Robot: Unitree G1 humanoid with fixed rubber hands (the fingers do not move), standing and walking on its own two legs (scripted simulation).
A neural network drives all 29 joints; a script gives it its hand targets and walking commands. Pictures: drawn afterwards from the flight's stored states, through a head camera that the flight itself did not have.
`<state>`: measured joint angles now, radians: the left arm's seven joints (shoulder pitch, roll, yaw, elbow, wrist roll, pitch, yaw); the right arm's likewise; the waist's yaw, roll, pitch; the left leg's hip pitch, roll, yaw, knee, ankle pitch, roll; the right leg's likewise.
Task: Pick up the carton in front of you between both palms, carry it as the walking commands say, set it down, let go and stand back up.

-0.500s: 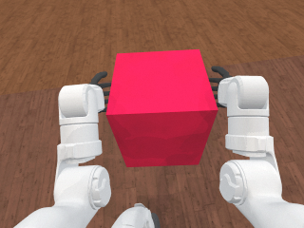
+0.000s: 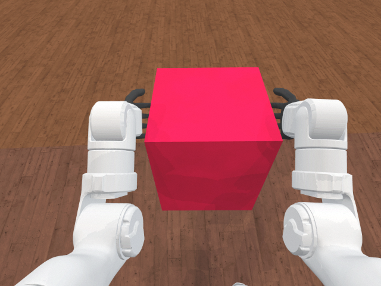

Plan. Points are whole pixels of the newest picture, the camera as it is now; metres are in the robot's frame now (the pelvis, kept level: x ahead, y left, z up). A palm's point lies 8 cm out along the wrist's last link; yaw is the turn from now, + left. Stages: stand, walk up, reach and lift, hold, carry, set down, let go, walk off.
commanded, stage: carry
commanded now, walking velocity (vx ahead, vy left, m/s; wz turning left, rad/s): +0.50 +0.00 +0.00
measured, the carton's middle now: (207, 143) +0.39 +0.01 +0.09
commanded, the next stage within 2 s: none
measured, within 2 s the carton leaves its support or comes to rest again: neither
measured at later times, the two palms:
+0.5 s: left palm (158, 25) +0.68 +0.15 +0.22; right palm (274, 37) +0.64 -0.15 +0.21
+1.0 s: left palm out of the picture +0.97 +0.20 +0.28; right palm out of the picture +1.00 -0.10 +0.28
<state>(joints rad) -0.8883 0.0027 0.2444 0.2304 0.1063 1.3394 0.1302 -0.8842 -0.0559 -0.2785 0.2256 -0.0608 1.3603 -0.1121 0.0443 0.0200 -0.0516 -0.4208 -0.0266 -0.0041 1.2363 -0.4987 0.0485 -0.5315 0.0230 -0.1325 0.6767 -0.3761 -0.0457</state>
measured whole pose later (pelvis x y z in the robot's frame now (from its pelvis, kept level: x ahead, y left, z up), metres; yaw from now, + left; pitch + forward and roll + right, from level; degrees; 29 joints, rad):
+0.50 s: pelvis +0.29 +0.03 +0.06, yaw +0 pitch +4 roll +0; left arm -0.90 0.05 0.29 0.22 0.08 1.38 0.13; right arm -0.85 -0.02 -0.21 0.18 -0.03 1.39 -0.17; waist -0.11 0.00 -0.02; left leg -0.36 0.00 0.11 0.58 -0.46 0.06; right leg -0.70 -0.01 -0.03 1.25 -0.53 -0.03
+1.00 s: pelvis +0.61 +0.01 +0.10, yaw +1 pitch +4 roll +2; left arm -0.92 0.04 0.26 0.18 0.02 1.36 0.17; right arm -0.93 -0.01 -0.31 0.13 -0.11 1.41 -0.12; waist 0.10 -0.03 -0.03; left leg -0.72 0.01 0.12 0.83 -0.41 0.07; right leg -0.15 -0.04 -0.10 0.49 -0.58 0.00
